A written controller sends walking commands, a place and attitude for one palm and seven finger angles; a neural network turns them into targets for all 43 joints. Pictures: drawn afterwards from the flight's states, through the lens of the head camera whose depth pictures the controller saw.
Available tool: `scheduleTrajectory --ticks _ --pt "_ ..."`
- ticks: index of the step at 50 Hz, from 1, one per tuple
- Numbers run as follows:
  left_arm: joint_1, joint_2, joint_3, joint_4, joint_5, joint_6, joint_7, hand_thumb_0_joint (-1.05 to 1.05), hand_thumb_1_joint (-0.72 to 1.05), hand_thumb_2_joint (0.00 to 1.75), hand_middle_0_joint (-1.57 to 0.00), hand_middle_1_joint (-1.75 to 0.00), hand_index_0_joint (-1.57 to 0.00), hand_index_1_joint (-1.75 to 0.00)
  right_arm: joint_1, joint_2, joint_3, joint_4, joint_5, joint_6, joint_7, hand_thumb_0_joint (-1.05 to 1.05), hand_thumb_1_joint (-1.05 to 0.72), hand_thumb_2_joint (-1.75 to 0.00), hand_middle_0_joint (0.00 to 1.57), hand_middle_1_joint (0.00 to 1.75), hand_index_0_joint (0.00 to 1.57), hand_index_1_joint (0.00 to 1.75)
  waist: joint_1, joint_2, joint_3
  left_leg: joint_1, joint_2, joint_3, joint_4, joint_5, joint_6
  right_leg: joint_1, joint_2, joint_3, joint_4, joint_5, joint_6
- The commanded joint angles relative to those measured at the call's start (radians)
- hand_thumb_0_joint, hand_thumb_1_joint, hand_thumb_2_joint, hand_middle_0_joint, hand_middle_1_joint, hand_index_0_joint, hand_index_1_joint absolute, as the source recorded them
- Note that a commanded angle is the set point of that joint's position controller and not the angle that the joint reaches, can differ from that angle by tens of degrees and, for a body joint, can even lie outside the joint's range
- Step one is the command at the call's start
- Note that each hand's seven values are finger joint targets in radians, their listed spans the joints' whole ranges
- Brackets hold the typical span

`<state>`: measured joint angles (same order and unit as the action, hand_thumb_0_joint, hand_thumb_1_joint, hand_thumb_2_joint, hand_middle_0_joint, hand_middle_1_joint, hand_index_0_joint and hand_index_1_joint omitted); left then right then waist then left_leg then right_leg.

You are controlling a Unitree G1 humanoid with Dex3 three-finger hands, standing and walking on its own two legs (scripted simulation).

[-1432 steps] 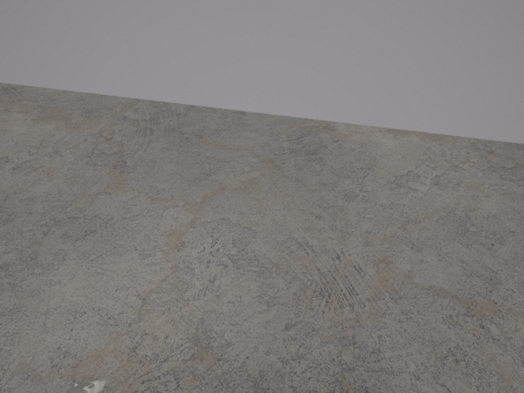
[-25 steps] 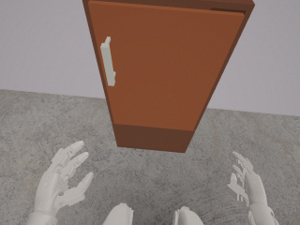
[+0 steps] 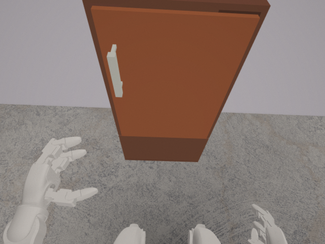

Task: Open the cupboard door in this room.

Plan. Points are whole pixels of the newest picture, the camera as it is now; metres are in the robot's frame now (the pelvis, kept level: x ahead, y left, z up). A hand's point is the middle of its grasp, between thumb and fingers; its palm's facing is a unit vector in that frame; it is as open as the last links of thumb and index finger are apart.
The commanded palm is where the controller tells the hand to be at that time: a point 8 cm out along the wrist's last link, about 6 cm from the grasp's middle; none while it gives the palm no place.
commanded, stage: raise the hand with hooked fingers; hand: left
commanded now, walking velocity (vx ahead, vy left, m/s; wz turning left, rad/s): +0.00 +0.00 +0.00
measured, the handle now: (116, 72) +0.58 +0.17 +0.06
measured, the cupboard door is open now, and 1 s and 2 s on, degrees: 0 0 0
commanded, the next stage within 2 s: move the hooked fingers beside the handle in 1.10 s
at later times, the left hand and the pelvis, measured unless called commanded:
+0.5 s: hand (56, 151) +0.29 +0.25 +0.08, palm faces +0.05 -1.00 -0.06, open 13.9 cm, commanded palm +0.27 +0.30 +0.08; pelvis +0.02 -0.01 +0.02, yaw +0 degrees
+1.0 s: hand (60, 145) +0.31 +0.24 +0.08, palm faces +0.04 -1.00 -0.04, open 13.9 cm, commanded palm +0.28 +0.29 +0.08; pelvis +0.01 -0.02 +0.02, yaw +0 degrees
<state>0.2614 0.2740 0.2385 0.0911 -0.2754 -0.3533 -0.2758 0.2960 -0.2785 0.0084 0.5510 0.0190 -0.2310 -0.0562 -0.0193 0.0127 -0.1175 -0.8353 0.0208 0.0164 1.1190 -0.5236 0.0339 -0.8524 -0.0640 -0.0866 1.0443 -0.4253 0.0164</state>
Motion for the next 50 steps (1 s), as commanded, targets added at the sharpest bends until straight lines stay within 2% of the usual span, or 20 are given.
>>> scheduleTrajectory --ticks 1,3,6,10,14,20,23,26,27,29,31,32,34,38,39,40,42,43,46,50 --pt "-0.113 0.175 0.105 -0.219 -0.024 -0.067 -0.009 0.00 -0.29 0.39 -0.29 -1.07 -0.29 -1.07 -0.056 -0.131 -0.051 -0.164 0.007 -0.056 -0.017 0.00 -0.90 -0.90 0.20 0.30 0.20 0.30 0.020 0.083 -0.220 0.148 -0.019 -0.067 -0.255 0.228 -0.038 0.181 0.068 -0.004 -0.133 0.066 -0.046" --pt "-0.119 0.189 0.122 -0.196 -0.033 -0.063 -0.014 0.00 -0.34 0.37 -0.29 -1.10 -0.29 -1.10 -0.049 -0.132 -0.050 -0.158 0.006 -0.052 -0.018 0.00 -0.90 -0.90 0.20 0.30 0.20 0.30 0.019 0.066 -0.212 0.157 -0.019 -0.070 -0.252 0.274 -0.039 0.197 0.076 -0.005 -0.134 0.104 -0.049" --pt "-0.147 0.190 0.125 -0.186 -0.034 -0.062 -0.028 0.00 -0.41 0.34 -0.29 -1.14 -0.29 -1.14 -0.047 -0.130 -0.047 -0.154 0.006 -0.048 -0.013 0.00 -0.90 -0.90 0.20 0.30 0.20 0.30 0.016 0.105 -0.215 0.184 -0.017 -0.066 -0.257 0.311 -0.044 0.203 0.073 -0.006 -0.141 0.135 -0.047" --pt "-0.192 0.222 0.160 -0.099 -0.048 -0.040 -0.068 0.00 -0.50 0.30 -0.30 -1.20 -0.30 -1.20 -0.041 -0.137 -0.043 -0.148 0.009 -0.035 -0.016 0.00 -0.90 -0.90 0.20 0.30 0.20 0.30 0.009 0.064 -0.204 0.169 -0.019 -0.058 -0.255 0.304 -0.037 0.226 0.077 0.002 -0.159 0.156 -0.045" --pt "-0.281 0.257 0.186 -0.069 -0.064 -0.026 -0.116 0.00 -0.50 0.30 -0.30 -1.20 -0.30 -1.20 -0.040 -0.138 -0.037 -0.144 0.013 -0.032 -0.020 0.00 -0.90 -0.90 0.20 0.30 0.20 0.30 0.007 0.086 -0.228 0.194 -0.020 -0.054 -0.253 0.344 -0.036 0.255 0.080 0.011 -0.165 0.204 -0.046" --pt "-0.341 0.312 0.238 0.001 -0.082 -0.024 -0.163 0.00 -0.50 0.30 -0.30 -1.20 -0.30 -1.20 -0.030 -0.140 -0.035 -0.130 0.012 -0.032 -0.022 0.00 -0.90 -0.90 0.20 0.30 0.20 0.30 0.014 0.072 -0.264 0.222 -0.019 -0.051 -0.255 0.401 -0.034 0.296 0.081 0.018 -0.173 0.260 -0.044" --pt "-0.376 0.336 0.263 0.078 -0.097 -0.011 -0.183 0.00 -0.50 0.30 -0.30 -1.20 -0.30 -1.20 -0.030 -0.147 -0.030 -0.125 0.011 -0.025 -0.023 0.00 -0.90 -0.90 0.20 0.30 0.20 0.30 0.011 0.031 -0.227 0.183 -0.022 -0.047 -0.255 0.373 -0.028 0.309 0.082 0.025 -0.186 0.255 -0.045" --pt "-0.423 0.354 0.274 0.109 -0.094 -0.010 -0.202 0.00 -0.50 0.30 -0.30 -1.20 -0.30 -1.20 -0.028 -0.147 -0.033 -0.124 0.016 -0.019 -0.024 0.00 -0.90 -0.90 0.20 0.30 0.20 0.30 0.010 0.066 -0.230 0.195 -0.023 -0.038 -0.270 0.353 -0.027 0.310 0.076 0.033 -0.203 0.238 -0.043" --pt "-0.435 0.363 0.278 0.122 -0.095 -0.009 -0.206 0.00 -0.50 0.30 -0.30 -1.20 -0.30 -1.20 -0.027 -0.150 -0.033 -0.124 0.016 -0.017 -0.025 0.00 -0.90 -0.90 0.20 0.30 0.20 0.30 0.007 0.038 -0.227 0.184 -0.024 -0.036 -0.273 0.340 -0.024 0.324 0.074 0.038 -0.212 0.230 -0.040" --pt "-0.461 0.400 0.311 0.137 -0.103 -0.011 -0.219 0.00 -0.50 0.30 -0.30 -1.20 -0.30 -1.20 -0.018 -0.152 -0.032 -0.122 0.014 -0.014 -0.026 0.00 -0.90 -0.90 0.20 0.30 0.20 0.30 0.014 0.036 -0.259 0.186 -0.025 -0.030 -0.271 0.348 -0.021 0.359 0.074 0.053 -0.217 0.246 -0.041" --pt "-0.457 0.372 0.293 0.161 -0.107 -0.014 -0.230 0.00 -0.50 0.30 -0.30 -1.20 -0.30 -1.20 -0.019 -0.148 -0.033 -0.124 0.016 -0.013 -0.025 0.00 -0.90 -0.90 0.20 0.30 0.20 0.30 0.014 0.054 -0.250 0.189 -0.028 -0.025 -0.278 0.343 -0.021 0.360 0.072 0.055 -0.224 0.242 -0.041" --pt "-0.439 0.359 0.285 0.165 -0.110 -0.018 -0.233 0.00 -0.50 0.30 -0.30 -1.20 -0.30 -1.20 -0.017 -0.148 -0.036 -0.123 0.017 -0.013 -0.024 0.00 -0.90 -0.90 0.20 0.30 0.20 0.30 0.013 0.037 -0.252 0.194 -0.026 -0.026 -0.279 0.346 -0.019 0.361 0.072 0.056 -0.229 0.246 -0.040" --pt "-0.431 0.370 0.293 0.170 -0.113 -0.024 -0.241 0.00 -0.50 0.30 -0.30 -1.20 -0.30 -1.20 -0.010 -0.151 -0.038 -0.123 0.013 -0.011 -0.019 0.00 -0.90 -0.90 0.20 0.30 0.20 0.30 0.016 0.046 -0.254 0.192 -0.026 -0.021 -0.275 0.369 -0.019 0.373 0.071 0.061 -0.227 0.278 -0.042" --pt "-0.441 0.381 0.299 0.175 -0.108 -0.032 -0.228 0.00 -0.50 0.30 -0.30 -1.20 -0.30 -1.20 -0.009 -0.154 -0.041 -0.127 0.014 -0.005 -0.016 0.00 -0.90 -0.90 0.20 0.30 0.20 0.30 0.015 0.040 -0.219 0.174 -0.026 -0.021 -0.282 0.333 -0.018 0.356 0.072 0.064 -0.234 0.234 -0.043" --pt "-0.446 0.390 0.310 0.179 -0.105 -0.034 -0.224 0.00 -0.50 0.30 -0.30 -1.20 -0.30 -1.20 -0.010 -0.153 -0.042 -0.128 0.015 -0.002 -0.016 0.00 -0.90 -0.90 0.20 0.30 0.20 0.30 0.015 0.029 -0.223 0.169 -0.026 -0.018 -0.286 0.319 -0.017 0.361 0.070 0.069 -0.239 0.221 -0.039" --pt "-0.444 0.386 0.308 0.181 -0.104 -0.038 -0.220 0.00 -0.50 0.30 -0.30 -1.20 -0.30 -1.20 -0.013 -0.150 -0.041 -0.129 0.015 -0.001 -0.015 0.00 -0.90 -0.90 0.20 0.30 0.20 0.30 0.017 0.059 -0.216 0.170 -0.028 -0.015 -0.290 0.308 -0.018 0.356 0.069 0.072 -0.243 0.207 -0.040" --pt "-0.456 0.396 0.314 0.151 -0.098 -0.055 -0.208 0.00 -0.50 0.30 -0.30 -1.20 -0.30 -1.20 -0.014 -0.148 -0.043 -0.133 0.015 -0.002 -0.016 0.00 -0.90 -0.90 0.20 0.30 0.20 0.30 0.019 0.068 -0.234 0.183 -0.027 -0.018 -0.296 0.306 -0.018 0.357 0.068 0.068 -0.240 0.198 -0.039" --pt "-0.462 0.403 0.320 0.146 -0.104 -0.061 -0.207 0.00 -0.50 0.30 -0.30 -1.20 -0.30 -1.20 -0.013 -0.149 -0.041 -0.132 0.011 -0.002 -0.017 0.00 -0.90 -0.90 0.20 0.30 0.20 0.30 0.019 0.055 -0.231 0.180 -0.027 -0.018 -0.289 0.315 -0.016 0.367 0.072 0.074 -0.238 0.211 -0.042" --pt "-0.457 0.372 0.295 0.169 -0.097 -0.068 -0.208 0.00 -0.50 0.30 -0.30 -1.20 -0.30 -1.20 -0.017 -0.144 -0.039 -0.128 0.015 0.000 -0.019 0.00 -0.90 -0.90 0.20 0.30 0.20 0.30 0.011 0.059 -0.215 0.182 -0.026 -0.017 -0.299 0.290 -0.018 0.349 0.070 0.069 -0.244 0.189 -0.037" --pt "-0.464 0.377 0.297 0.175 -0.101 -0.066 -0.220 0.00 -0.50 0.30 -0.30 -1.20 -0.30 -1.20 -0.016 -0.146 -0.037 -0.123 0.015 -0.002 -0.024 0.00 -0.90 -0.90 0.20 0.30 0.20 0.30 0.009 0.059 -0.231 0.190 -0.026 -0.019 -0.298 0.289 -0.016 0.356 0.070 0.073 -0.245 0.193 -0.037"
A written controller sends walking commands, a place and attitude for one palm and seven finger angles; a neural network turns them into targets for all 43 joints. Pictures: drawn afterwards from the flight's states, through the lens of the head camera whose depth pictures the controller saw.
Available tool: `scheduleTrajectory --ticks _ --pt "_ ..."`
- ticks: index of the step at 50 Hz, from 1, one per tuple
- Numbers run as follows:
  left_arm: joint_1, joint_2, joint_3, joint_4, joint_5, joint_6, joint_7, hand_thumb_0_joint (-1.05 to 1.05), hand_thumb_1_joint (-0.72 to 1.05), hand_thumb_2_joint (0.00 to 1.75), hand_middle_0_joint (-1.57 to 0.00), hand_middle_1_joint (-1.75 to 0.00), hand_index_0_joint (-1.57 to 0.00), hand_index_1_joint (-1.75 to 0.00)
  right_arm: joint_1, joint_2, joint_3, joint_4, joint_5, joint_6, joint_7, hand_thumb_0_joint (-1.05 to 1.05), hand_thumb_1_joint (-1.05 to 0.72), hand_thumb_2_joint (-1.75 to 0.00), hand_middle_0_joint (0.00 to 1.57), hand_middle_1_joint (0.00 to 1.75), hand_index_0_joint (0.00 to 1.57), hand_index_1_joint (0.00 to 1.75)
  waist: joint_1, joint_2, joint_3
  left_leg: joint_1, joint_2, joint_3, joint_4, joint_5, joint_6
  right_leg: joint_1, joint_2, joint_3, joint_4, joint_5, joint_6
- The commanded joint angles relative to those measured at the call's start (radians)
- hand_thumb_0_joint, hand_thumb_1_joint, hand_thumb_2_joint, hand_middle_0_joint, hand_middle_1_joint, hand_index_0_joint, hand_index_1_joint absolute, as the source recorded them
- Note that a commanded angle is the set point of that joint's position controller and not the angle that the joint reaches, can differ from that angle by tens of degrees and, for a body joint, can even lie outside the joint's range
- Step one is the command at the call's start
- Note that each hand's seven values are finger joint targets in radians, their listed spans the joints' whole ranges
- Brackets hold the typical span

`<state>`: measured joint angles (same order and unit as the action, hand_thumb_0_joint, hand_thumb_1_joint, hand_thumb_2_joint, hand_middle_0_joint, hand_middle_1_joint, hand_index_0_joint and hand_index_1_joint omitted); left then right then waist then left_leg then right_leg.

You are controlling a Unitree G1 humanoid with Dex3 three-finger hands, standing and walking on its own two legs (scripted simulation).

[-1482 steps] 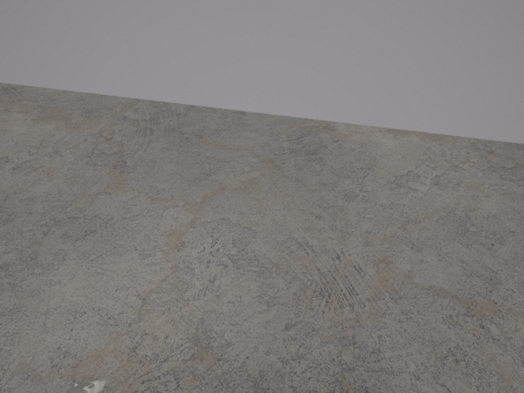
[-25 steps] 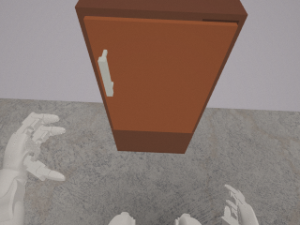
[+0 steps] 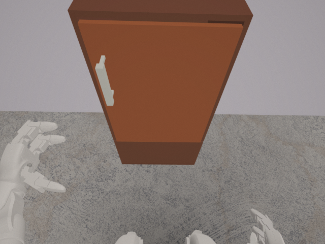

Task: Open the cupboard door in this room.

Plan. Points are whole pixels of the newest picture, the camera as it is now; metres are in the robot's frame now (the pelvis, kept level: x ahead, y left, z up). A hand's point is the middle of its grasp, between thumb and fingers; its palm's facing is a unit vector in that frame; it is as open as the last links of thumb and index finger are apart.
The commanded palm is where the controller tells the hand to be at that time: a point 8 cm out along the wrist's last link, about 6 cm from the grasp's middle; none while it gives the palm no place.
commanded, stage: raise the hand with hooked fingers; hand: left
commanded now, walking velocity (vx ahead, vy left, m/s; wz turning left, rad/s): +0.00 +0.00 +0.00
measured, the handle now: (106, 82) +0.56 +0.20 +0.04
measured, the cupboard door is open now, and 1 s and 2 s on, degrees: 0 0 0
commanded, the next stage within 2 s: move the hooked fingers beside the handle in 0.10 s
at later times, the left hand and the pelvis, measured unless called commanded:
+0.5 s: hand (56, 144) +0.33 +0.27 +0.05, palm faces +0.02 -1.00 -0.01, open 13.9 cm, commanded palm +0.30 +0.31 +0.05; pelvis -0.01 +0.01 +0.00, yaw +0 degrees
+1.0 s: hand (70, 120) +0.40 +0.26 +0.05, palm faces +0.02 -1.00 -0.01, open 13.9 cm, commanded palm +0.38 +0.31 +0.05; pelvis +0.00 +0.01 -0.01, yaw -1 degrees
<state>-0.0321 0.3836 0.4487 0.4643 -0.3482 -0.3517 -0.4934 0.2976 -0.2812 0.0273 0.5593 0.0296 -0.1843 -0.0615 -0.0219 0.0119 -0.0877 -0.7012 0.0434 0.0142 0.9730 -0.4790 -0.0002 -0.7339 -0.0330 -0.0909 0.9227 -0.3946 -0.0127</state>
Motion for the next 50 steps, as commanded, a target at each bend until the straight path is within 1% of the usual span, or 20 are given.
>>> scheduleTrajectory --ticks 1,5,6,10,11,13,16,18,20,27,28,30,33,36,38,41,43,44,46,50 --pt "-0.173 0.266 0.086 -0.189 -0.028 -0.064 -0.004 0.00 -0.50 0.30 -0.30 -1.20 -0.30 -1.20 -0.019 -0.144 -0.056 -0.133 0.006 -0.049 -0.020 0.00 -0.90 -0.90 0.20 0.30 0.20 0.30 0.012 0.040 -0.252 0.047 -0.048 -0.017 -0.154 0.239 0.017 0.236 0.039 0.074 -0.124 0.156 -0.007" --pt "-0.184 0.254 0.075 -0.163 -0.031 -0.055 -0.016 0.00 -0.50 0.30 -0.30 -1.20 -0.30 -1.20 -0.022 -0.144 -0.052 -0.131 0.006 -0.050 -0.021 0.00 -0.90 -0.90 0.20 0.30 0.20 0.30 0.008 0.034 -0.232 0.038 -0.048 -0.021 -0.152 0.226 0.016 0.225 0.038 0.074 -0.126 0.143 -0.008" --pt "-0.195 0.261 0.073 -0.183 -0.026 -0.059 -0.016 0.00 -0.50 0.30 -0.30 -1.20 -0.30 -1.20 -0.024 -0.145 -0.053 -0.132 0.006 -0.052 -0.022 0.00 -0.90 -0.90 0.20 0.30 0.20 0.30 0.010 0.068 -0.240 0.048 -0.048 -0.020 -0.152 0.232 0.017 0.220 0.037 0.075 -0.125 0.149 -0.010" --pt "-0.192 0.265 0.080 -0.194 -0.026 -0.062 -0.017 0.00 -0.50 0.30 -0.30 -1.20 -0.30 -1.20 -0.019 -0.144 -0.053 -0.134 0.004 -0.055 -0.022 0.00 -0.90 -0.90 0.20 0.30 0.20 0.30 0.013 0.055 -0.269 0.064 -0.046 -0.028 -0.150 0.261 0.014 0.223 0.041 0.062 -0.106 0.177 -0.011" --pt "-0.223 0.234 0.047 -0.189 -0.026 -0.060 -0.017 0.00 -0.50 0.30 -0.30 -1.20 -0.30 -1.20 -0.025 -0.141 -0.049 -0.132 0.005 -0.057 -0.022 0.00 -0.90 -0.90 0.20 0.30 0.20 0.30 0.003 0.077 -0.245 0.067 -0.046 -0.029 -0.151 0.249 0.013 0.196 0.042 0.058 -0.107 0.166 -0.012" --pt "-0.304 0.242 0.037 -0.193 -0.021 -0.060 -0.011 0.00 -0.50 0.30 -0.30 -1.20 -0.30 -1.20 -0.019 -0.145 -0.050 -0.121 0.001 -0.060 -0.027 0.00 -0.90 -0.90 0.20 0.30 0.20 0.30 -0.010 0.072 -0.243 0.068 -0.044 -0.034 -0.141 0.248 0.013 0.177 0.045 0.058 -0.100 0.161 -0.015" --pt "-0.344 0.250 0.036 -0.131 -0.004 -0.049 -0.005 0.00 -0.50 0.30 -0.30 -1.20 -0.30 -1.20 -0.008 -0.149 -0.049 -0.110 0.003 -0.055 -0.032 0.00 -0.90 -0.90 0.20 0.30 0.20 0.30 -0.015 0.050 -0.245 0.051 -0.043 -0.036 -0.142 0.227 0.011 0.164 0.040 0.056 -0.098 0.143 -0.010" --pt "-0.389 0.272 0.043 -0.122 0.003 -0.048 -0.001 0.00 -0.50 0.30 -0.30 -1.20 -0.30 -1.20 -0.008 -0.151 -0.049 -0.108 0.002 -0.052 -0.034 0.00 -0.90 -0.90 0.20 0.30 0.20 0.30 -0.013 0.057 -0.247 0.048 -0.043 -0.037 -0.138 0.211 0.012 0.160 0.041 0.062 -0.099 0.122 -0.015" --pt "-0.444 0.255 0.012 -0.115 0.019 -0.047 0.005 0.00 -0.50 0.30 -0.30 -1.20 -0.30 -1.20 -0.004 -0.147 -0.048 -0.105 0.004 -0.047 -0.034 0.00 -0.90 -0.90 0.20 0.30 0.20 0.30 -0.020 0.082 -0.273 0.072 -0.041 -0.041 -0.144 0.218 0.010 0.144 0.040 0.056 -0.093 0.127 -0.014" --pt "-0.422 0.285 0.053 -0.039 0.035 -0.034 0.041 0.00 -0.50 0.30 -0.30 -1.20 -0.30 -1.20 0.022 -0.150 -0.052 -0.109 -0.001 -0.018 -0.018 0.00 -0.90 -0.90 0.20 0.30 0.20 0.30 0.003 0.066 -0.322 0.062 -0.039 -0.034 -0.140 0.307 0.004 0.190 0.040 0.052 -0.075 0.217 -0.013" --pt "-0.429 0.314 0.077 -0.020 0.033 -0.033 0.041 0.00 -0.50 0.30 -0.30 -1.20 -0.30 -1.20 0.025 -0.155 -0.050 -0.112 -0.004 -0.012 -0.016 0.00 -0.90 -0.90 0.20 0.30 0.20 0.30 0.011 0.066 -0.325 0.047 -0.041 -0.033 -0.132 0.318 0.004 0.202 0.044 0.054 -0.067 0.229 -0.018" --pt "-0.457 0.321 0.087 0.015 0.038 -0.034 0.044 0.00 -0.50 0.30 -0.30 -1.20 -0.30 -1.20 0.031 -0.153 -0.052 -0.107 -0.002 0.002 -0.014 0.00 -0.90 -0.90 0.20 0.30 0.20 0.30 -0.002 0.031 -0.311 0.021 -0.040 -0.023 -0.130 0.287 0.008 0.201 0.043 0.063 -0.077 0.219 -0.010" --pt "-0.561 0.322 0.066 0.049 0.045 -0.052 0.038 0.00 -0.50 0.30 -0.30 -1.20 -0.30 -1.20 0.037 -0.158 -0.050 -0.101 -0.001 0.014 -0.017 0.00 -0.90 -0.90 0.20 0.30 0.20 0.30 -0.022 0.044 -0.283 -0.002 -0.041 -0.021 -0.122 0.235 0.013 0.163 0.046 0.070 -0.077 0.168 -0.013" --pt "-0.622 0.319 0.045 0.058 0.062 -0.075 0.031 0.00 -0.50 0.30 -0.30 -1.20 -0.30 -1.20 0.054 -0.157 -0.053 -0.090 -0.003 0.021 -0.017 0.00 -0.90 -0.90 0.20 0.30 0.20 0.30 -0.026 0.098 -0.330 0.036 -0.038 -0.027 -0.123 0.260 0.011 0.146 0.045 0.066 -0.067 0.184 -0.015" --pt "-0.676 0.309 0.027 0.087 0.061 -0.080 0.027 0.00 -0.50 0.30 -0.30 -1.20 -0.30 -1.20 0.067 -0.161 -0.057 -0.079 -0.003 0.027 -0.019 0.00 -0.90 -0.90 0.20 0.30 0.20 0.30 -0.043 0.068 -0.335 0.038 -0.035 -0.031 -0.107 0.276 0.014 0.127 0.051 0.065 -0.060 0.195 -0.015" --pt "-0.705 0.347 0.054 0.131 0.074 -0.082 0.029 0.00 -0.50 0.30 -0.30 -1.20 -0.30 -1.20 0.083 -0.165 -0.061 -0.061 -0.005 0.039 -0.018 0.00 -0.90 -0.90 0.20 0.30 0.20 0.30 -0.035 0.083 -0.373 0.033 -0.035 -0.030 -0.101 0.288 0.012 0.140 0.045 0.069 -0.055 0.212 -0.012" --pt "-0.709 0.339 0.045 0.157 0.076 -0.078 0.034 0.00 -0.50 0.30 -0.30 -1.20 -0.30 -1.20 0.091 -0.166 -0.060 -0.064 -0.007 0.048 -0.015 0.00 -0.90 -0.90 0.20 0.30 0.20 0.30 -0.038 0.054 -0.371 0.026 -0.034 -0.034 -0.099 0.314 0.015 0.141 0.049 0.062 -0.048 0.234 -0.014" --pt "-0.709 0.365 0.073 0.170 0.079 -0.077 0.039 0.00 -0.50 0.30 -0.30 -1.20 -0.30 -1.20 0.100 -0.167 -0.062 -0.060 -0.008 0.054 -0.013 0.00 -0.90 -0.90 0.20 0.30 0.20 0.30 -0.032 0.049 -0.389 0.027 -0.032 -0.030 -0.096 0.318 0.015 0.148 0.049 0.066 -0.049 0.241 -0.011" --pt "-0.714 0.390 0.088 0.165 0.090 -0.080 0.048 0.00 -0.50 0.30 -0.30 -1.20 -0.30 -1.20 0.101 -0.166 -0.062 -0.063 -0.010 0.064 -0.009 0.00 -0.90 -0.90 0.20 0.30 0.20 0.30 -0.026 0.081 -0.403 0.020 -0.035 -0.025 -0.096 0.325 0.015 0.163 0.046 0.072 -0.047 0.253 -0.011" --pt "-0.756 0.415 0.103 0.225 0.101 -0.087 0.056 0.00 -0.50 0.30 -0.30 -1.20 -0.30 -1.20 0.112 -0.168 -0.061 -0.058 -0.010 0.084 -0.005 0.00 -0.90 -0.90 0.20 0.30 0.20 0.30 -0.041 0.053 -0.384 -0.010 -0.031 -0.022 -0.087 0.314 0.019 0.157 0.051 0.073 -0.044 0.257 -0.009"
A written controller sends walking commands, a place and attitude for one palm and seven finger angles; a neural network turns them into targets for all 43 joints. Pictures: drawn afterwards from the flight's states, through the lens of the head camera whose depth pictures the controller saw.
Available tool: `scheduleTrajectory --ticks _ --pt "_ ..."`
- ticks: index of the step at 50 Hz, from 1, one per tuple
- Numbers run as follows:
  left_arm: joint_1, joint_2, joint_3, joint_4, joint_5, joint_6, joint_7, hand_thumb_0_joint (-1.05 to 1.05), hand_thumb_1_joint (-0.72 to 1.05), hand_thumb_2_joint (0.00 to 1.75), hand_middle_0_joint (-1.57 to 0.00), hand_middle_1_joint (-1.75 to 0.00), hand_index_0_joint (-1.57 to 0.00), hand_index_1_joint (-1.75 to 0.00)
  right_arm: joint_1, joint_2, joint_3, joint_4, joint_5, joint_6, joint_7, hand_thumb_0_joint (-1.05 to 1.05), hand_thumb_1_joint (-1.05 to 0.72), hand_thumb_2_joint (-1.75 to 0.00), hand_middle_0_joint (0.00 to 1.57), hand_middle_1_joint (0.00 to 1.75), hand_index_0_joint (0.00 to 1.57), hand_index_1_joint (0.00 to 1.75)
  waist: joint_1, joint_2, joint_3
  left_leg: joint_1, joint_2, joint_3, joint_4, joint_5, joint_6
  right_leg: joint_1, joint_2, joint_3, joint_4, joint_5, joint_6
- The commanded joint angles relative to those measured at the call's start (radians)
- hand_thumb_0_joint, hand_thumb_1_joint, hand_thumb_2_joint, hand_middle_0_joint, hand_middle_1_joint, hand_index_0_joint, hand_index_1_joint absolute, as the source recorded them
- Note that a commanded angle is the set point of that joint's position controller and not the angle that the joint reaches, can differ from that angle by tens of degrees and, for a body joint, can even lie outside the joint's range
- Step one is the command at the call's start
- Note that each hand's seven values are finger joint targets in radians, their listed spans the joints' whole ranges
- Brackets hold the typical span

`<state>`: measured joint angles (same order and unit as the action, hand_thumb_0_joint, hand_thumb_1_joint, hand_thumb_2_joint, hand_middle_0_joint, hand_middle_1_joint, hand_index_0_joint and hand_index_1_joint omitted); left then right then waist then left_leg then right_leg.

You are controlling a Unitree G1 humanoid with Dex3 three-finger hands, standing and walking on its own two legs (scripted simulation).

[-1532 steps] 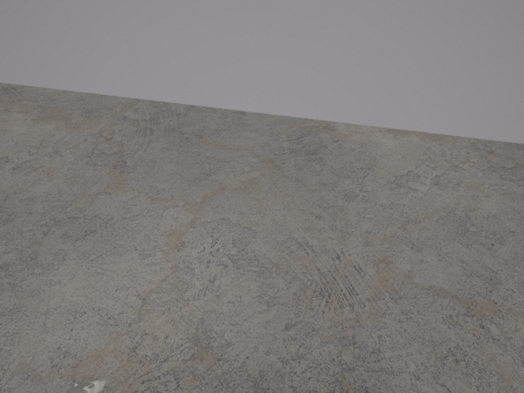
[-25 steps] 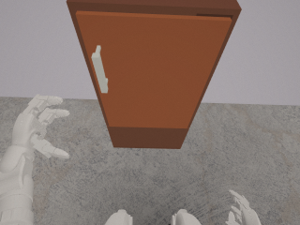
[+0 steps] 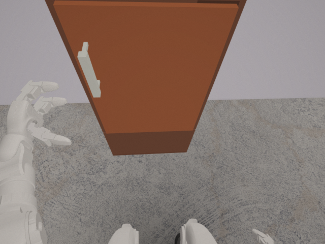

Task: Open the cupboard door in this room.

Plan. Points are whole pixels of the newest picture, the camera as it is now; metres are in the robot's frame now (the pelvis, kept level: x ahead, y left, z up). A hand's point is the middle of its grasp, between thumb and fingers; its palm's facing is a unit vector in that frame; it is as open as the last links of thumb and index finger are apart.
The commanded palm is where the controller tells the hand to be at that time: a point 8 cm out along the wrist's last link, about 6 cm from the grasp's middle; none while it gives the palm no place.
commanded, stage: move the hooked fingers beside the handle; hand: left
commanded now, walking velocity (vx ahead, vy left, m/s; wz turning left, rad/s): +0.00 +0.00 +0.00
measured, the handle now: (91, 71) +0.56 +0.20 +0.05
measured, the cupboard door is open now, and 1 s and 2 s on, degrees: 0 0 0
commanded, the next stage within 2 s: slide the fingers in behind the handle in 1.60 s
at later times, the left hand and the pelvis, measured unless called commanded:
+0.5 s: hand (58, 94) +0.47 +0.27 +0.05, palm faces +0.03 -1.00 +0.01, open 13.9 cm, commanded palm +0.45 +0.32 +0.05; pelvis -0.01 +0.01 -0.02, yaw -1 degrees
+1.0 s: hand (66, 80) +0.52 +0.26 +0.05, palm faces +0.03 -1.00 -0.01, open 13.9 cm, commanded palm +0.49 +0.31 +0.05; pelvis +0.00 +0.02 -0.02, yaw -2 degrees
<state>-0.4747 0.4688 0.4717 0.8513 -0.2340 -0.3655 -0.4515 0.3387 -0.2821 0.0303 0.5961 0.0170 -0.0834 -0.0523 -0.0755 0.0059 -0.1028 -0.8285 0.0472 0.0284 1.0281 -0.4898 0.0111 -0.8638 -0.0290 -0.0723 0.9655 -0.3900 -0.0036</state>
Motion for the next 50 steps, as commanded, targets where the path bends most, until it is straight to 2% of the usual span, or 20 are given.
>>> scheduleTrajectory --ticks 1,5,10,12,15,17,20,24,29,31,33,34,35,38,39,43,44,46,48,50 --pt "-0.349 0.325 0.069 -0.152 -0.007 -0.077 0.014 0.00 -0.50 0.30 -0.30 -1.20 -0.30 -1.20 0.073 -0.167 -0.063 -0.092 0.002 -0.014 -0.014 0.00 -0.90 -0.90 0.20 0.30 0.20 0.30 0.004 0.071 -0.360 0.109 -0.035 -0.034 -0.139 0.308 0.009 0.273 0.046 0.058 -0.089 0.240 -0.016" --pt "-0.430 0.340 0.062 -0.112 0.002 -0.096 0.001 0.00 -0.50 0.30 -0.30 -1.20 -0.30 -1.20 0.087 -0.169 -0.065 -0.081 0.000 0.001 -0.014 0.00 -0.90 -0.90 0.20 0.30 0.20 0.30 -0.009 0.097 -0.383 0.120 -0.033 -0.034 -0.124 0.308 0.010 0.254 0.048 0.062 -0.083 0.238 -0.018" --pt "-0.495 0.395 0.086 -0.007 0.013 -0.096 -0.018 0.00 -0.50 0.30 -0.30 -1.20 -0.30 -1.20 0.103 -0.178 -0.061 -0.068 -0.002 0.023 -0.014 0.00 -0.90 -0.90 0.20 0.30 0.20 0.30 -0.019 0.074 -0.383 0.077 -0.031 -0.037 -0.105 0.286 0.013 0.240 0.050 0.065 -0.074 0.224 -0.017" --pt "-0.560 0.387 0.054 0.007 0.028 -0.097 -0.020 0.00 -0.50 0.30 -0.30 -1.20 -0.30 -1.20 0.105 -0.179 -0.059 -0.063 -0.002 0.029 -0.015 0.00 -0.90 -0.90 0.20 0.30 0.20 0.30 -0.039 0.091 -0.368 0.076 -0.030 -0.041 -0.101 0.270 0.016 0.204 0.049 0.065 -0.075 0.204 -0.015" --pt "-0.627 0.388 0.044 0.000 0.034 -0.104 -0.013 0.00 -0.50 0.30 -0.30 -1.20 -0.30 -1.20 0.122 -0.181 -0.061 -0.053 -0.008 0.036 -0.013 0.00 -0.90 -0.90 0.20 0.30 0.20 0.30 -0.047 0.140 -0.425 0.130 -0.027 -0.052 -0.088 0.303 0.011 0.165 0.052 0.057 -0.062 0.205 -0.017" --pt "-0.630 0.399 0.049 0.065 0.042 -0.093 -0.004 0.00 -0.50 0.30 -0.30 -1.20 -0.30 -1.20 0.128 -0.186 -0.057 -0.049 -0.008 0.043 -0.011 0.00 -0.90 -0.90 0.20 0.30 0.20 0.30 -0.054 0.116 -0.391 0.101 -0.026 -0.059 -0.088 0.283 0.011 0.143 0.053 0.050 -0.062 0.181 -0.017" --pt "-0.682 0.434 0.055 0.089 0.060 -0.084 0.002 0.00 -0.50 0.30 -0.30 -1.20 -0.30 -1.20 0.142 -0.193 -0.053 -0.047 -0.012 0.054 -0.011 0.00 -0.90 -0.90 0.20 0.30 0.20 0.30 -0.065 0.116 -0.414 0.087 -0.024 -0.063 -0.077 0.287 0.014 0.135 0.054 0.050 -0.052 0.184 -0.015" --pt "-0.709 0.521 0.110 0.095 0.078 -0.086 0.014 0.00 -0.50 0.30 -0.30 -1.20 -0.30 -1.20 0.165 -0.201 -0.049 -0.053 -0.021 0.071 -0.005 0.00 -0.90 -0.90 0.20 0.30 0.20 0.30 -0.056 0.137 -0.478 0.094 -0.022 -0.069 -0.062 0.335 0.012 0.150 0.057 0.049 -0.034 0.216 -0.016" --pt "-0.743 0.491 0.079 0.091 0.086 -0.081 0.015 0.00 -0.50 0.30 -0.30 -1.20 -0.30 -1.20 0.188 -0.201 -0.050 -0.047 -0.027 0.093 0.004 0.00 -0.90 -0.90 0.20 0.30 0.20 0.30 -0.074 0.193 -0.496 0.167 -0.010 -0.081 -0.052 0.429 0.003 0.092 0.063 0.034 -0.028 0.246 -0.017" --pt "-0.759 0.490 0.079 0.121 0.086 -0.069 0.020 0.00 -0.50 0.30 -0.30 -1.20 -0.30 -1.20 0.195 -0.204 -0.050 -0.040 -0.027 0.101 0.005 0.00 -0.90 -0.90 0.20 0.30 0.20 0.30 -0.089 0.162 -0.467 0.147 -0.008 -0.084 -0.052 0.402 0.006 0.080 0.064 0.032 -0.037 0.228 -0.013" --pt "-0.781 0.494 0.078 0.110 0.091 -0.068 0.024 0.00 -0.50 0.30 -0.30 -1.20 -0.30 -1.20 0.204 -0.207 -0.048 -0.042 -0.030 0.108 0.005 0.00 -0.90 -0.90 0.20 0.30 0.20 0.30 -0.090 0.196 -0.481 0.169 -0.008 -0.089 -0.052 0.433 0.003 0.063 0.065 0.029 -0.030 0.234 -0.018" --pt "-0.781 0.528 0.098 0.108 0.102 -0.069 0.029 0.00 -0.50 0.30 -0.30 -1.20 -0.30 -1.20 0.212 -0.209 -0.049 -0.037 -0.032 0.114 0.006 0.00 -0.90 -0.90 0.20 0.30 0.20 0.30 -0.081 0.205 -0.500 0.191 -0.004 -0.097 -0.054 0.452 -0.004 0.055 0.065 0.023 -0.029 0.228 -0.018" --pt "-0.809 0.490 0.063 0.117 0.102 -0.066 0.033 0.00 -0.50 0.30 -0.30 -1.20 -0.30 -1.20 0.210 -0.204 -0.048 -0.034 -0.033 0.117 0.007 0.00 -0.90 -0.90 0.20 0.30 0.20 0.30 -0.105 0.189 -0.478 0.186 -0.003 -0.096 -0.051 0.437 0.000 0.040 0.066 0.023 -0.036 0.221 -0.014" --pt "-0.850 0.518 0.076 0.151 0.113 -0.068 0.048 0.00 -0.50 0.30 -0.30 -1.20 -0.30 -1.20 0.223 -0.209 -0.042 -0.027 -0.037 0.125 0.005 0.00 -0.90 -0.90 0.20 0.30 0.20 0.30 -0.116 0.175 -0.448 0.151 -0.003 -0.102 -0.046 0.415 0.003 0.026 0.067 0.021 -0.033 0.210 -0.017" --pt "-0.866 0.523 0.073 0.155 0.120 -0.066 0.051 0.00 -0.50 0.30 -0.30 -1.20 -0.30 -1.20 0.226 -0.209 -0.041 -0.024 -0.037 0.127 0.007 0.00 -0.90 -0.90 0.20 0.30 0.20 0.30 -0.120 0.202 -0.457 0.159 -0.003 -0.101 -0.045 0.415 0.001 0.017 0.067 0.023 -0.034 0.206 -0.015" --pt "-0.781 0.542 0.103 0.146 0.126 -0.072 0.054 0.00 -0.50 0.30 -0.30 -1.20 -0.30 -1.20 0.243 -0.210 -0.044 -0.043 -0.044 0.141 0.016 0.00 -0.90 -0.90 0.20 0.30 0.20 0.30 -0.088 0.224 -0.525 0.205 -0.001 -0.102 -0.041 0.509 -0.008 0.047 0.070 0.018 -0.020 0.254 -0.023" --pt "-0.742 0.536 0.107 0.156 0.126 -0.067 0.053 0.00 -0.50 0.30 -0.30 -1.20 -0.30 -1.20 0.244 -0.208 -0.046 -0.048 -0.044 0.147 0.020 0.00 -0.90 -0.90 0.20 0.30 0.20 0.30 -0.083 0.203 -0.530 0.208 0.001 -0.099 -0.040 0.535 -0.008 0.058 0.071 0.017 -0.022 0.273 -0.019" --pt "-0.747 0.514 0.091 0.142 0.118 -0.060 0.050 0.00 -0.50 0.30 -0.30 -1.20 -0.30 -1.20 0.238 -0.205 -0.045 -0.053 -0.040 0.157 0.024 0.00 -0.90 -0.90 0.20 0.30 0.20 0.30 -0.091 0.180 -0.496 0.180 0.002 -0.092 -0.044 0.506 -0.002 0.068 0.073 0.018 -0.030 0.276 -0.014" --pt "-0.722 0.539 0.122 0.120 0.110 -0.063 0.050 0.00 -0.50 0.30 -0.30 -1.20 -0.30 -1.20 0.239 -0.208 -0.049 -0.064 -0.039 0.162 0.023 0.00 -0.90 -0.90 0.20 0.30 0.20 0.30 -0.079 0.188 -0.519 0.181 0.000 -0.088 -0.043 0.520 0.000 0.087 0.074 0.021 -0.026 0.292 -0.019" --pt "-0.749 0.538 0.120 0.101 0.111 -0.068 0.055 0.00 -0.50 0.30 -0.30 -1.20 -0.30 -1.20 0.235 -0.202 -0.049 -0.060 -0.039 0.167 0.025 0.00 -0.90 -0.90 0.20 0.30 0.20 0.30 -0.084 0.193 -0.511 0.184 0.000 -0.087 -0.045 0.507 -0.002 0.086 0.075 0.021 -0.031 0.286 -0.015"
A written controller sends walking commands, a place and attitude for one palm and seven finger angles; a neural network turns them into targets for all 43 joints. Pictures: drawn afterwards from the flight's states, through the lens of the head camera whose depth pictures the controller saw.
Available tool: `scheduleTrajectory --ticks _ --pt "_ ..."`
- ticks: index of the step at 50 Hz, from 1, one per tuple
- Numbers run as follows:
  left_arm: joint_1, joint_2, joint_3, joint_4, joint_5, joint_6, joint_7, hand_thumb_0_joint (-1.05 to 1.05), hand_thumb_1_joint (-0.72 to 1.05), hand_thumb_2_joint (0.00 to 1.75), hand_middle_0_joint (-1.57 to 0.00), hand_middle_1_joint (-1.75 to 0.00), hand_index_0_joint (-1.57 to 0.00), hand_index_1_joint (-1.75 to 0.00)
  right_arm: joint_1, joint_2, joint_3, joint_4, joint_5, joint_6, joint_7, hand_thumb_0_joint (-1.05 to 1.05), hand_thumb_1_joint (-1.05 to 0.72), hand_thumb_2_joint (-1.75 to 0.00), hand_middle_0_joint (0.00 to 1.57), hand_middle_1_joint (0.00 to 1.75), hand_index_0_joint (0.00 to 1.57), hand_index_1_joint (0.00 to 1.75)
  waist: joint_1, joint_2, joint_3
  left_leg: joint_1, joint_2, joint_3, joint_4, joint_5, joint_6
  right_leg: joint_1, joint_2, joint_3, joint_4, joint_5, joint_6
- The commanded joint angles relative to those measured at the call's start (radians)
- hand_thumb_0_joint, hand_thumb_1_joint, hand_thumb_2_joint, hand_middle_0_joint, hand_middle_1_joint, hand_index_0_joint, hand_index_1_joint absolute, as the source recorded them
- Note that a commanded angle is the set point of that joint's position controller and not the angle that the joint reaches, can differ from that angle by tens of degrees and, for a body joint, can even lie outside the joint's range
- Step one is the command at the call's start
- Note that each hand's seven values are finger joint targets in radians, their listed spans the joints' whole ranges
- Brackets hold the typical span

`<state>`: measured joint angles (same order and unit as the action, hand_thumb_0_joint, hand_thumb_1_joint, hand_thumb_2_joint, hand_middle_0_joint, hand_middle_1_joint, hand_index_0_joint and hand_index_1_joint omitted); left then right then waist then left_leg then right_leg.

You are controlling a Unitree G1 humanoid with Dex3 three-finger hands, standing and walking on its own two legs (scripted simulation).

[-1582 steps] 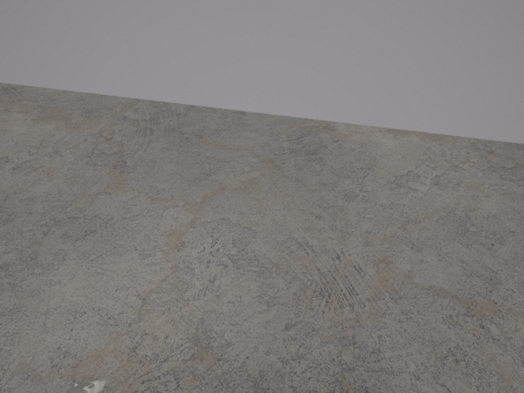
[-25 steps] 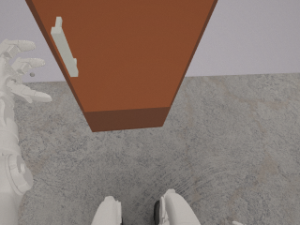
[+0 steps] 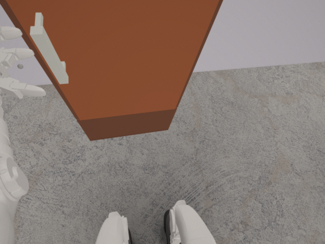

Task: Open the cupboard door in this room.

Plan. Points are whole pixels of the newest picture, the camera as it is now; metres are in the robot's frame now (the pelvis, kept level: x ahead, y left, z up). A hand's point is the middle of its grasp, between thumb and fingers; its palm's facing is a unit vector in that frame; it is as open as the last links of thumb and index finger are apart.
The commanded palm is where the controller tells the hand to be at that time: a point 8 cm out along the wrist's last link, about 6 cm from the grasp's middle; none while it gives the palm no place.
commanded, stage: move the hooked fingers beside the handle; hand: left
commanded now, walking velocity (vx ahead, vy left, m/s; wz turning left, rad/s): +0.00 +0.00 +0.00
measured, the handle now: (52, 52) +0.55 +0.21 +0.06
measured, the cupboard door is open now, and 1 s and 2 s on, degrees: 0 0 0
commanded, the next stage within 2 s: slide the fingers in behind the handle in 0.60 s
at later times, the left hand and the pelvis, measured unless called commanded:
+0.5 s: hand (21, 71) +0.49 +0.26 +0.07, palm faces +0.08 -1.00 -0.01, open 13.9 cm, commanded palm +0.47 +0.30 +0.06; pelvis +0.00 -0.01 +0.00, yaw +1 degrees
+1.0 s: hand (27, 68) +0.50 +0.25 +0.06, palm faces +0.08 -1.00 -0.01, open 13.9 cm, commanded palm +0.48 +0.28 +0.06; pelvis +0.00 -0.01 +0.00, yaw +1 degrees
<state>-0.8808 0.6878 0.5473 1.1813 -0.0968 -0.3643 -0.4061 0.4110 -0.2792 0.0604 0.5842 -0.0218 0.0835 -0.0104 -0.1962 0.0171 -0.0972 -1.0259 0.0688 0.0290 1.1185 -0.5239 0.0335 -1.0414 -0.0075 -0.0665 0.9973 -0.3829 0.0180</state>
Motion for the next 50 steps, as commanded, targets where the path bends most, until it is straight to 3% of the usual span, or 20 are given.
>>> scheduleTrajectory --ticks 1,5,7,8,10,12,15,17,22,24,28,29,31,35,36,39,41,45,48,50 --pt "-0.349 0.332 0.054 -0.255 -0.025 -0.077 0.017 0.00 -0.50 0.30 -0.30 -1.20 -0.30 -1.20 0.162 -0.206 -0.081 -0.049 0.000 0.000 -0.017 0.00 -0.90 -0.90 0.20 0.30 0.20 0.30 0.040 0.169 -0.519 0.379 -0.021 -0.088 -0.137 0.540 -0.022 0.277 0.055 0.018 -0.064 0.283 -0.036" --pt "-0.331 0.287 0.031 -0.290 -0.031 -0.095 0.022 0.00 -0.50 0.30 -0.30 -1.20 -0.30 -1.20 0.162 -0.198 -0.085 -0.037 0.000 0.002 -0.015 0.00 -0.90 -0.90 0.20 0.30 0.20 0.30 0.039 0.217 -0.543 0.441 -0.018 -0.089 -0.132 0.605 -0.030 0.265 0.057 0.017 -0.067 0.304 -0.038" --pt "-0.306 0.265 0.018 -0.240 -0.037 -0.082 0.017 0.00 -0.50 0.30 -0.30 -1.20 -0.30 -1.20 0.153 -0.198 -0.084 -0.032 0.004 0.004 -0.017 0.00 -0.90 -0.90 0.20 0.30 0.20 0.30 0.029 0.158 -0.471 0.390 -0.021 -0.083 -0.142 0.538 -0.022 0.271 0.057 0.017 -0.080 0.284 -0.035" --pt "-0.326 0.241 -0.007 -0.235 -0.038 -0.079 0.010 0.00 -0.50 0.30 -0.30 -1.20 -0.30 -1.20 0.154 -0.197 -0.080 -0.034 0.005 0.004 -0.019 0.00 -0.90 -0.90 0.20 0.30 0.20 0.30 0.023 0.173 -0.460 0.389 -0.023 -0.083 -0.142 0.538 -0.020 0.260 0.056 0.017 -0.077 0.283 -0.039" --pt "-0.348 0.263 0.002 -0.242 -0.032 -0.077 0.010 0.00 -0.50 0.30 -0.30 -1.20 -0.30 -1.20 0.153 -0.199 -0.082 -0.028 0.004 0.004 -0.022 0.00 -0.90 -0.90 0.20 0.30 0.20 0.30 0.023 0.178 -0.477 0.395 -0.023 -0.085 -0.142 0.529 -0.022 0.262 0.054 0.018 -0.076 0.279 -0.036" --pt "-0.352 0.229 -0.025 -0.248 -0.035 -0.082 0.011 0.00 -0.50 0.30 -0.30 -1.20 -0.30 -1.20 0.143 -0.193 -0.080 -0.031 0.004 0.000 -0.021 0.00 -0.90 -0.90 0.20 0.30 0.20 0.30 0.020 0.181 -0.468 0.390 -0.027 -0.083 -0.144 0.504 -0.021 0.260 0.053 0.019 -0.082 0.264 -0.036" --pt "-0.345 0.243 -0.006 -0.245 -0.038 -0.095 0.014 0.00 -0.50 0.30 -0.30 -1.20 -0.30 -1.20 0.144 -0.194 -0.083 -0.025 0.003 -0.001 -0.023 0.00 -0.90 -0.90 0.20 0.30 0.20 0.30 0.028 0.180 -0.496 0.412 -0.025 -0.090 -0.136 0.551 -0.026 0.265 0.053 0.018 -0.073 0.288 -0.040" --pt "-0.355 0.208 -0.035 -0.238 -0.042 -0.092 0.015 0.00 -0.50 0.30 -0.30 -1.20 -0.30 -1.20 0.133 -0.190 -0.081 -0.024 0.005 -0.004 -0.021 0.00 -0.90 -0.90 0.20 0.30 0.20 0.30 0.017 0.169 -0.464 0.391 -0.027 -0.083 -0.137 0.509 -0.022 0.259 0.051 0.020 -0.079 0.274 -0.037" --pt "-0.354 0.238 -0.019 -0.209 -0.029 -0.086 0.024 0.00 -0.50 0.30 -0.30 -1.20 -0.30 -1.20 0.125 -0.191 -0.077 -0.037 0.007 -0.006 -0.024 0.00 -0.90 -0.90 0.20 0.30 0.20 0.30 0.021 0.148 -0.457 0.331 -0.035 -0.074 -0.136 0.448 -0.015 0.284 0.048 0.029 -0.076 0.261 -0.035" --pt "-0.368 0.293 0.015 -0.228 -0.027 -0.096 0.026 0.00 -0.50 0.30 -0.30 -1.20 -0.30 -1.20 0.127 -0.197 -0.076 -0.037 0.006 -0.007 -0.028 0.00 -0.90 -0.90 0.20 0.30 0.20 0.30 0.026 0.145 -0.493 0.326 -0.035 -0.073 -0.127 0.465 -0.013 0.308 0.046 0.035 -0.066 0.289 -0.036" --pt "-0.392 0.275 -0.001 -0.240 -0.028 -0.105 0.018 0.00 -0.50 0.30 -0.30 -1.20 -0.30 -1.20 0.124 -0.192 -0.073 -0.041 0.006 -0.013 -0.026 0.00 -0.90 -0.90 0.20 0.30 0.20 0.30 0.024 0.192 -0.502 0.343 -0.035 -0.075 -0.122 0.467 -0.014 0.290 0.048 0.033 -0.058 0.280 -0.041" --pt "-0.376 0.284 0.003 -0.222 -0.026 -0.101 0.016 0.00 -0.50 0.30 -0.30 -1.20 -0.30 -1.20 0.124 -0.195 -0.073 -0.037 0.007 -0.012 -0.026 0.00 -0.90 -0.90 0.20 0.30 0.20 0.30 0.028 0.180 -0.501 0.341 -0.034 -0.076 -0.122 0.459 -0.016 0.284 0.049 0.033 -0.061 0.268 -0.039" --pt "-0.386 0.275 -0.008 -0.175 -0.031 -0.084 0.012 0.00 -0.50 0.30 -0.30 -1.20 -0.30 -1.20 0.121 -0.197 -0.069 -0.035 0.010 -0.013 -0.029 0.00 -0.90 -0.90 0.20 0.30 0.20 0.30 0.005 0.126 -0.451 0.270 -0.036 -0.068 -0.121 0.387 -0.006 0.289 0.047 0.040 -0.074 0.238 -0.030" --pt "-0.424 0.292 -0.010 -0.202 -0.020 -0.085 0.008 0.00 -0.50 0.30 -0.30 -1.20 -0.30 -1.20 0.133 -0.202 -0.069 -0.028 0.007 -0.018 -0.033 0.00 -0.90 -0.90 0.20 0.30 0.20 0.30 0.010 0.177 -0.497 0.314 -0.034 -0.082 -0.119 0.413 -0.012 0.256 0.045 0.033 -0.061 0.230 -0.035" --pt "-0.447 0.264 -0.033 -0.219 -0.023 -0.088 0.009 0.00 -0.50 0.30 -0.30 -1.20 -0.30 -1.20 0.134 -0.199 -0.071 -0.023 0.006 -0.020 -0.032 0.00 -0.90 -0.90 0.20 0.30 0.20 0.30 -0.002 0.188 -0.513 0.340 -0.032 -0.087 -0.117 0.426 -0.013 0.241 0.046 0.030 -0.060 0.230 -0.034" --pt "-0.388 0.262 -0.006 -0.213 -0.036 -0.088 0.012 0.00 -0.50 0.30 -0.30 -1.20 -0.30 -1.20 0.148 -0.201 -0.077 -0.019 0.004 -0.018 -0.026 0.00 -0.90 -0.90 0.20 0.30 0.20 0.30 0.018 0.185 -0.547 0.377 -0.028 -0.091 -0.114 0.489 -0.019 0.245 0.049 0.024 -0.056 0.261 -0.038" --pt "-0.389 0.231 -0.025 -0.192 -0.036 -0.072 0.019 0.00 -0.50 0.30 -0.30 -1.20 -0.30 -1.20 0.144 -0.196 -0.074 -0.021 0.004 -0.016 -0.022 0.00 -0.90 -0.90 0.20 0.30 0.20 0.30 0.011 0.152 -0.496 0.326 -0.031 -0.084 -0.120 0.441 -0.014 0.255 0.048 0.025 -0.066 0.246 -0.033" --pt "-0.395 0.284 0.006 -0.228 -0.017 -0.074 0.045 0.00 -0.50 0.30 -0.30 -1.20 -0.30 -1.20 0.149 -0.195 -0.073 -0.030 0.003 -0.012 -0.022 0.00 -0.90 -0.90 0.20 0.30 0.20 0.30 0.024 0.147 -0.513 0.289 -0.036 -0.073 -0.123 0.426 -0.008 0.308 0.047 0.036 -0.063 0.268 -0.034" --pt "-0.373 0.217 -0.036 -0.255 -0.013 -0.083 0.053 0.00 -0.50 0.30 -0.30 -1.20 -0.30 -1.20 0.150 -0.187 -0.078 -0.033 0.001 -0.012 -0.015 0.00 -0.90 -0.90 0.20 0.30 0.20 0.30 0.020 0.190 -0.517 0.349 -0.033 -0.073 -0.124 0.468 -0.012 0.272 0.050 0.030 -0.063 0.276 -0.039" --pt "-0.355 0.214 -0.026 -0.255 -0.024 -0.087 0.055 0.00 -0.50 0.30 -0.30 -1.20 -0.30 -1.20 0.149 -0.189 -0.082 -0.029 0.003 -0.009 -0.014 0.00 -0.90 -0.90 0.20 0.30 0.20 0.30 0.024 0.173 -0.524 0.361 -0.031 -0.075 -0.129 0.473 -0.016 0.280 0.051 0.027 -0.068 0.275 -0.036"
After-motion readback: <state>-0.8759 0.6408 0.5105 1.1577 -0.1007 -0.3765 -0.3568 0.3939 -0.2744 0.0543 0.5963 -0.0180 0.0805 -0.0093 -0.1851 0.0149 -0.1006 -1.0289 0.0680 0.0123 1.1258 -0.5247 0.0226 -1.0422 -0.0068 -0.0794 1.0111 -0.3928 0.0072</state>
